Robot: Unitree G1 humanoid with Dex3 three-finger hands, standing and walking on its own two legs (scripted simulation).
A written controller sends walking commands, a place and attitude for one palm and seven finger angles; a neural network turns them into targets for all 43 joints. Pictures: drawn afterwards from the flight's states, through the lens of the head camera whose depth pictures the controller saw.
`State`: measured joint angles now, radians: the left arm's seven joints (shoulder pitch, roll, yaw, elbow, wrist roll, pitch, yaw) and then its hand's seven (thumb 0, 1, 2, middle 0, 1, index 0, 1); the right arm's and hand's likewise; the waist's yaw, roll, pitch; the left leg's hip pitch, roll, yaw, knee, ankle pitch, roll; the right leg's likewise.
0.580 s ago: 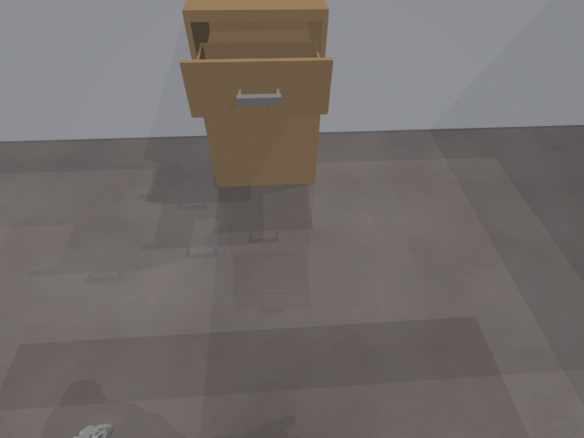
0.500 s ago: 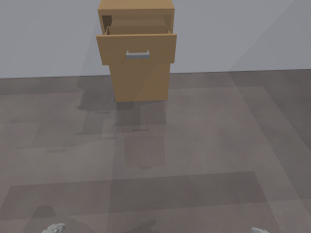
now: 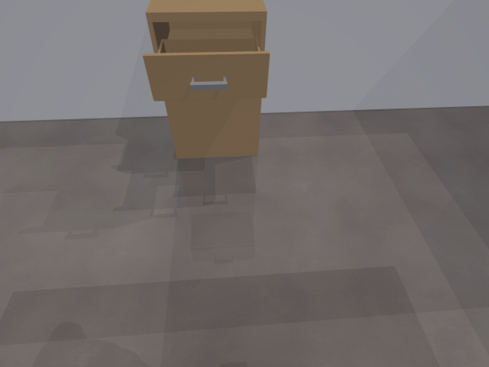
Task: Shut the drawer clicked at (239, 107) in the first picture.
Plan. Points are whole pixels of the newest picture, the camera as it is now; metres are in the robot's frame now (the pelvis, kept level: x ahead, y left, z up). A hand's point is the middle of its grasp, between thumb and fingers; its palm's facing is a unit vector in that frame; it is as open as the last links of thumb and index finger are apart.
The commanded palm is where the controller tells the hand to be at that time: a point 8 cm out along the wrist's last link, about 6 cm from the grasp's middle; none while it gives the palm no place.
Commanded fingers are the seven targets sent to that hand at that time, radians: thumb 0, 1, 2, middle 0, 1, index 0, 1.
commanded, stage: stand and wait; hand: left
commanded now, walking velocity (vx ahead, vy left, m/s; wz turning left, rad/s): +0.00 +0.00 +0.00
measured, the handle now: (209, 82) +1.05 +0.19 -0.09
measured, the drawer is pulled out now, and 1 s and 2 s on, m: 0.30 0.30 0.30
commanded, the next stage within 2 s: look at it before walking up in 0.24 s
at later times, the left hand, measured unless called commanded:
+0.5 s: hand out of the picture +0.07 +0.24 -0.15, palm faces -0.03 -0.94 -0.33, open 7.4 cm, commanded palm none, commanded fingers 0.00 0.90 0.90 -0.20 -0.30 -0.20 -0.30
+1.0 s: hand out of the picture +0.05 +0.24 -0.16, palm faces -0.03 -0.94 -0.33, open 7.4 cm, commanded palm none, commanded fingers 0.00 0.90 0.90 -0.20 -0.30 -0.20 -0.30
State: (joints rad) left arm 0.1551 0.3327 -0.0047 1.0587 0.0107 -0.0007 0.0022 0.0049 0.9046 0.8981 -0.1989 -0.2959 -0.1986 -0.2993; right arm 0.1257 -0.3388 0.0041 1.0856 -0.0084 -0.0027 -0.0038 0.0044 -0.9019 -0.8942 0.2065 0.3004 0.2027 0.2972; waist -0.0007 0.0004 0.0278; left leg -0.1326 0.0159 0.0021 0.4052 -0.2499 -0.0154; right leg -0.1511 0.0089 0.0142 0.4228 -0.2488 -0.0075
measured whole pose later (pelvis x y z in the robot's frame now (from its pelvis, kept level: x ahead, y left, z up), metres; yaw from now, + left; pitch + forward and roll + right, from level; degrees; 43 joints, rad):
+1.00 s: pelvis -0.02 +0.00 +0.00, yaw -1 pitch -2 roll +0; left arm 0.17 0.33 -0.01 1.09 0.01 -0.01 0.00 0.00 0.91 0.90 -0.20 -0.30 -0.20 -0.30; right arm 0.14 -0.32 0.01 1.12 -0.01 -0.01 0.00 0.00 -0.90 -0.89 0.21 0.30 0.20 0.30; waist 0.00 0.00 0.02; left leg -0.13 0.02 0.01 0.36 -0.20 -0.02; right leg -0.15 0.01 0.02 0.37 -0.20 0.00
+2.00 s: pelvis +0.31 +0.01 +0.00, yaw -16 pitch -1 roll +2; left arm 0.22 0.17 0.08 0.98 0.04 -0.01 -0.02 0.00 0.91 0.90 -0.19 -0.29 -0.19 -0.30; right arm 0.31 -0.18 -0.06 1.07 -0.03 -0.07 0.00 -0.01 -0.94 -0.89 0.20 0.30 0.20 0.30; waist 0.01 -0.01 0.01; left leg -0.13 0.04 0.26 0.41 -0.26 0.03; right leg -0.53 -0.10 -0.08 0.84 -0.23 -0.02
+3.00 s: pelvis +0.55 -0.08 -0.01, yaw -4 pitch -1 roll +0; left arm 0.14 0.19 0.07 0.91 0.01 0.02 0.03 0.00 0.91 0.90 -0.19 -0.30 -0.19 -0.30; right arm 0.24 -0.20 -0.07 0.96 -0.02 0.03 0.00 0.00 -0.90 -0.89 0.21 0.30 0.20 0.30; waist -0.03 0.03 0.03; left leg -0.30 -0.07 -0.08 0.52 -0.21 0.03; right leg -0.31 -0.01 -0.01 0.62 -0.32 0.06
